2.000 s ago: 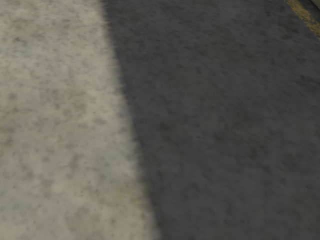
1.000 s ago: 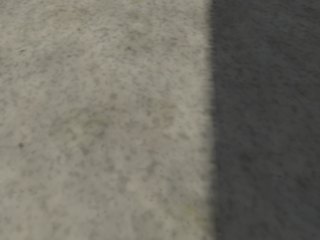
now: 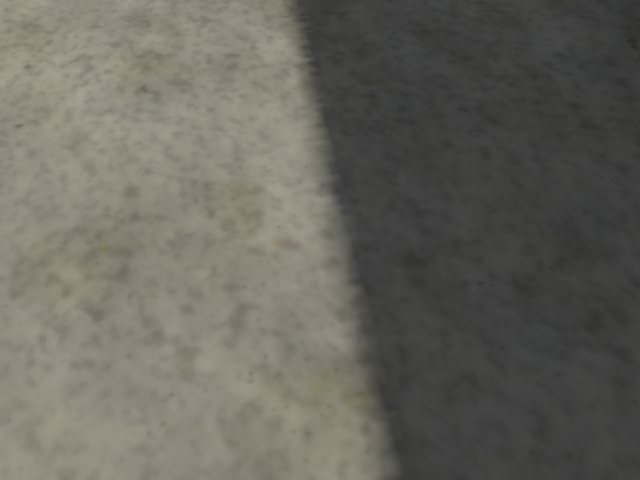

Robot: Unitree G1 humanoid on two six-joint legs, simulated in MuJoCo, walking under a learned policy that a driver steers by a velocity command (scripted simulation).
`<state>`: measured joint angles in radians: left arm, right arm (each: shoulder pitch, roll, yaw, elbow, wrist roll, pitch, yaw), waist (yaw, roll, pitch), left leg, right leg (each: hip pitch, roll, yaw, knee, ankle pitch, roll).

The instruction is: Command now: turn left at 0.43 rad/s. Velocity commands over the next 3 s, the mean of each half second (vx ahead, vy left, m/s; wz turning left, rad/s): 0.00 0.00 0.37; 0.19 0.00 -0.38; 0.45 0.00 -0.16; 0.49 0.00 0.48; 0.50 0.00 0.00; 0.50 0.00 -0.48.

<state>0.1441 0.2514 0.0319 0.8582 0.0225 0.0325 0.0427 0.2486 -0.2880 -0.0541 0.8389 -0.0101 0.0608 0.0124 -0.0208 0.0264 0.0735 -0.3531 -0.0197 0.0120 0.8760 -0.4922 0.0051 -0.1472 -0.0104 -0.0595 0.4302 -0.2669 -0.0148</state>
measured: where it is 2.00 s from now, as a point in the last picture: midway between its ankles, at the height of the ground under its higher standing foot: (344, 464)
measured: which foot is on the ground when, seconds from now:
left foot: up 0.00-0.10, down 0.12-0.64, up 0.66-0.94, down 0.96-1.00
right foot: down 0.00-0.12, up 0.14-0.60, down 0.62-0.96, up 0.98-1.00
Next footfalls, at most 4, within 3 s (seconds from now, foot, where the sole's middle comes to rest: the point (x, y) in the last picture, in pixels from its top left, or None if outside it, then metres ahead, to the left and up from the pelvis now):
0.12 left None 0.02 0.11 -0.78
0.62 right None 0.04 -0.07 -0.78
0.96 left None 0.12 0.16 -0.78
1.42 right None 0.38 -0.09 -0.78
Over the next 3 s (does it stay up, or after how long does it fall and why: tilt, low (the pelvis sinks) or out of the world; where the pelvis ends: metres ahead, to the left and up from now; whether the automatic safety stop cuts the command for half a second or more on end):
stays up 1.11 0.05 -0.01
